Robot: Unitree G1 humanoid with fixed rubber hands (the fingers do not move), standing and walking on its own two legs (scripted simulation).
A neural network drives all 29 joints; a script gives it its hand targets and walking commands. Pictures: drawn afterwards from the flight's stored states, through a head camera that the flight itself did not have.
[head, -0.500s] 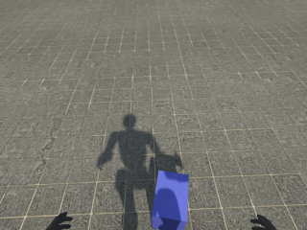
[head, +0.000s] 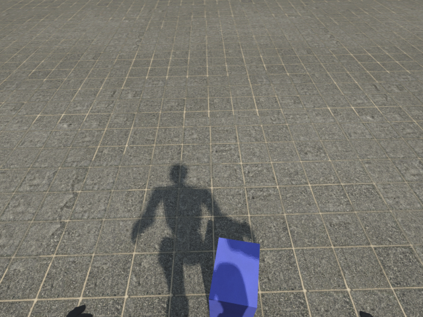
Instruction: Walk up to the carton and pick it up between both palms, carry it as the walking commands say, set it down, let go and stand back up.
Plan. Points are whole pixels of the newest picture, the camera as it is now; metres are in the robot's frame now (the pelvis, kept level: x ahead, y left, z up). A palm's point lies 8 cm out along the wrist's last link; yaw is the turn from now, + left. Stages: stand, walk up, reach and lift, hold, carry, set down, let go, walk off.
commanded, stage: stand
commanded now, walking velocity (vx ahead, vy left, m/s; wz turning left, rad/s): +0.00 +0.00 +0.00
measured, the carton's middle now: (234, 281) +0.43 -0.06 -0.65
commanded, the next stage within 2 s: none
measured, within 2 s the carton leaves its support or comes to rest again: neither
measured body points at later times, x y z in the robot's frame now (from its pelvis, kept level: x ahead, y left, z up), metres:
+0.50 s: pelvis -0.02 +0.00 +0.00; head -0.02 +0.00 +0.45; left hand +0.08 +0.31 -0.11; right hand +0.09 -0.31 -0.11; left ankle -0.04 +0.12 -0.74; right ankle -0.02 -0.10 -0.74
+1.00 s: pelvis -0.02 +0.00 +0.01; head -0.02 +0.00 +0.46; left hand +0.08 +0.32 -0.11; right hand +0.08 -0.31 -0.11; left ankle -0.04 +0.12 -0.74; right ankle -0.02 -0.10 -0.74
